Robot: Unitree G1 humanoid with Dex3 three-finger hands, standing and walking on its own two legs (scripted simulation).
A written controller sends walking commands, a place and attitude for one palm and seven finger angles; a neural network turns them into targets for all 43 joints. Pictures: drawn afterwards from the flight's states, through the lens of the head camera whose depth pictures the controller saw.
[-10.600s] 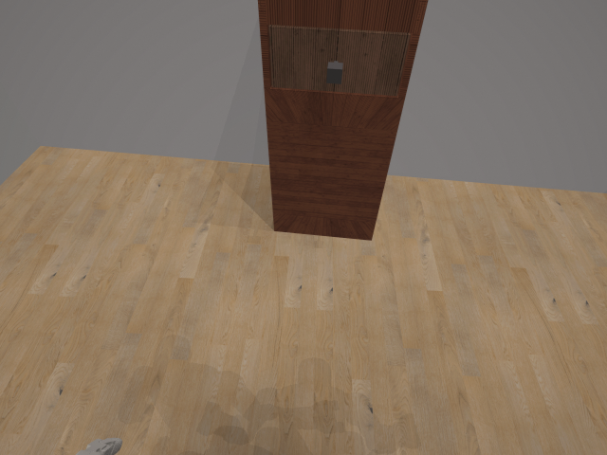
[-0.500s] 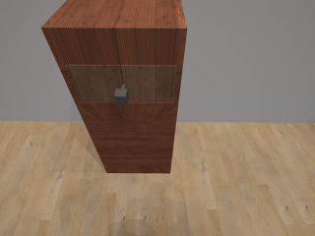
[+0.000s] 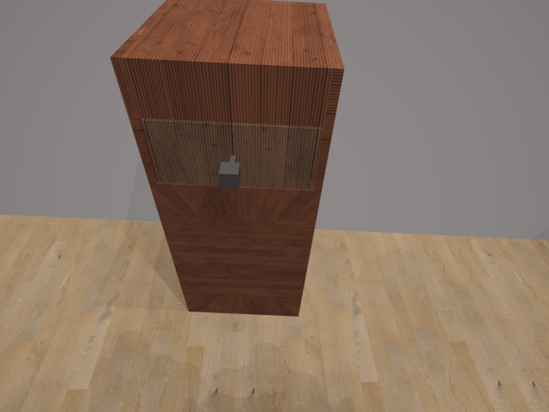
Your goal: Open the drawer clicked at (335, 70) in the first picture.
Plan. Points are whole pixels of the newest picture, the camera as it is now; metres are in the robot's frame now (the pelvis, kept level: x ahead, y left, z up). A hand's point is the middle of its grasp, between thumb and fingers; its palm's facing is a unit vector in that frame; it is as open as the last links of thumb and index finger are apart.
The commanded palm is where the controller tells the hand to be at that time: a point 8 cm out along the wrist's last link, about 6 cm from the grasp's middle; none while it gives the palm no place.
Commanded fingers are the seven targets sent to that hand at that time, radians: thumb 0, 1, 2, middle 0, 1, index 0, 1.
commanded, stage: shuffle to correct the standing spot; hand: left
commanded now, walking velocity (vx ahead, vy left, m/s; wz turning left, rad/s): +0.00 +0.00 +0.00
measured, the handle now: (231, 169) +0.61 +0.14 +0.00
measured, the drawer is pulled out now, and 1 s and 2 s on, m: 0.00 0.00 0.00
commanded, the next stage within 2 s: come to a stop and stand still in 0.62 s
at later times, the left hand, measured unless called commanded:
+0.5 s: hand out of the picture -0.04 +0.14 -0.18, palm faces +0.05 -0.99 -0.14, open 7.4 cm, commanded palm none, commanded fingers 0.00 0.90 0.90 -0.20 -0.30 -0.20 -0.30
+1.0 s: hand out of the picture +0.16 +0.13 -0.18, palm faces +0.00 -0.97 -0.26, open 7.3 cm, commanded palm none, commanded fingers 0.00 0.90 0.90 -0.20 -0.30 -0.20 -0.30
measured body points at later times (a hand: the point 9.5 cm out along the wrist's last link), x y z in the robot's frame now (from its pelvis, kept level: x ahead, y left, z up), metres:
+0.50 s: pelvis +0.03 -0.02 -0.01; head +0.03 -0.01 +0.44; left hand -0.04 +0.19 -0.16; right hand -0.02 -0.24 -0.16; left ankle +0.04 +0.09 -0.73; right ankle +0.00 -0.12 -0.74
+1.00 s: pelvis +0.11 -0.06 -0.01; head +0.12 -0.07 +0.44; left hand +0.16 +0.18 -0.16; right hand +0.06 -0.27 -0.18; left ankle +0.07 +0.07 -0.73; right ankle +0.16 -0.21 -0.74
